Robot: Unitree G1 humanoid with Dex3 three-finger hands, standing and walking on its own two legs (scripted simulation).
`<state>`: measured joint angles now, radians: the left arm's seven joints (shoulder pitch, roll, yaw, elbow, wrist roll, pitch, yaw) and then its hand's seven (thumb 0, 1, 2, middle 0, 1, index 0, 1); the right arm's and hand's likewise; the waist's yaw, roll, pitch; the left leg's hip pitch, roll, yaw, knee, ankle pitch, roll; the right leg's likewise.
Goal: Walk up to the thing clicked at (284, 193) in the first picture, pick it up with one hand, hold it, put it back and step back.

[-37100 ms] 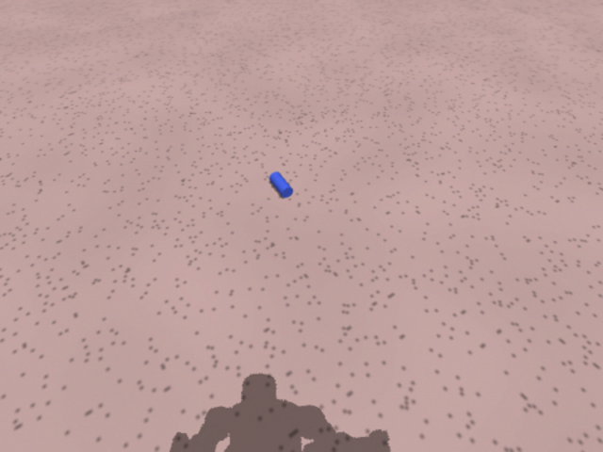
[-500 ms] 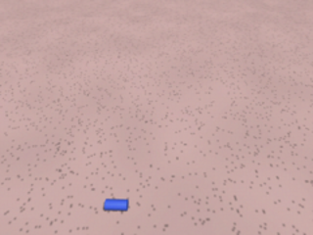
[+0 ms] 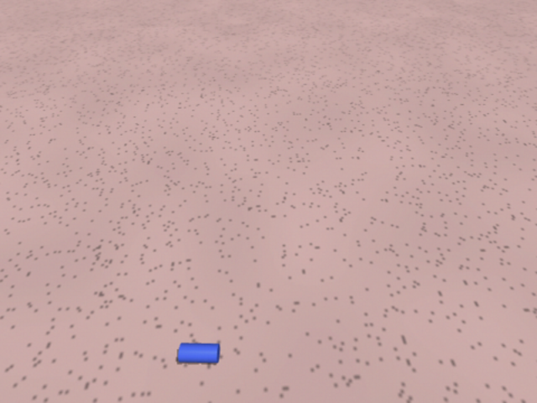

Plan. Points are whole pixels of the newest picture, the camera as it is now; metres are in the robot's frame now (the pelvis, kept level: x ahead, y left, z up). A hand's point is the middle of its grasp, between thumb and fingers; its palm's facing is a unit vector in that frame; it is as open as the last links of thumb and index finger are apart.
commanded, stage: stand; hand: left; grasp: from above
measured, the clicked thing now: (199, 352) +0.45 +0.27 -0.75
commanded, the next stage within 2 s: step back in 0.52 s
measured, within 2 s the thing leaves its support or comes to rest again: neither
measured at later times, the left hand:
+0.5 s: hand out of the picture +0.07 +0.25 -0.16, palm faces +0.00 -0.94 -0.34, open 7.4 cm
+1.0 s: hand out of the picture +0.07 +0.31 -0.18, palm faces -0.02 -0.93 -0.36, open 7.4 cm
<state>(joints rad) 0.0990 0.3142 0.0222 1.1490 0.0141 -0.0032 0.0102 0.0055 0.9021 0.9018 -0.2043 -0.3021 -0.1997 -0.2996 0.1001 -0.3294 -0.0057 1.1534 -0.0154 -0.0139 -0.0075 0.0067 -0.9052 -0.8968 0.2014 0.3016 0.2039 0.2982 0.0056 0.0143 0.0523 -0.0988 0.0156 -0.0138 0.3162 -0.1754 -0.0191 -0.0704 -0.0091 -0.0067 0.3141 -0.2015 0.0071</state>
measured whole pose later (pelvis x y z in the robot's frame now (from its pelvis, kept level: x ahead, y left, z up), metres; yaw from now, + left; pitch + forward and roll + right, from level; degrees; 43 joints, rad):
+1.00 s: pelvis -0.08 +0.04 -0.02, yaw +0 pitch -2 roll -2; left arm 0.02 0.41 0.07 0.92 0.01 0.07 0.03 0.01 0.90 0.90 -0.20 -0.30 -0.20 -0.30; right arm 0.12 -0.35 -0.04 0.97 -0.03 0.03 0.01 0.01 -0.91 -0.90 0.20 0.30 0.20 0.30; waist -0.02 -0.03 0.20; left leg -0.33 -0.02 -0.02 0.61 -0.25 0.04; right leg -0.44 0.11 0.16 1.07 -0.54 -0.03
